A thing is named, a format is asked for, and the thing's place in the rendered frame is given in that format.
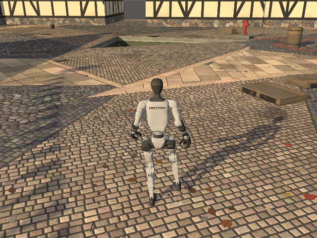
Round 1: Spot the robot left shin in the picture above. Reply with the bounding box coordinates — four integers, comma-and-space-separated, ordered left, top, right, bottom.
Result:
146, 167, 155, 199

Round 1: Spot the left robot forearm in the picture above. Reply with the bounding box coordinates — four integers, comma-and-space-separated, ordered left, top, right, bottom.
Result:
131, 119, 139, 134

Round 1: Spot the left robot hand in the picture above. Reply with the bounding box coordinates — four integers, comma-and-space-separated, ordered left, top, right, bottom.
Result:
130, 132, 142, 140

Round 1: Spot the right robot hand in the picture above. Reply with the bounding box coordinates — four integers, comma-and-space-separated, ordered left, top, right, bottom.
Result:
180, 137, 191, 149

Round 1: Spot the robot left thigh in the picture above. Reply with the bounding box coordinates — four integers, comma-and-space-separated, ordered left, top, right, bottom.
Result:
142, 139, 155, 176

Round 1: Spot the left robot upper arm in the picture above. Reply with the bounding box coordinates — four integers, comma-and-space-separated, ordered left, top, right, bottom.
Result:
134, 100, 147, 126

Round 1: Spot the right robot upper arm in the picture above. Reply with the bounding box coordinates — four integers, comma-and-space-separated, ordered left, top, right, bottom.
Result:
168, 100, 183, 127

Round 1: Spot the right robot forearm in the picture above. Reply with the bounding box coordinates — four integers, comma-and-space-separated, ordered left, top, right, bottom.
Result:
178, 119, 189, 139

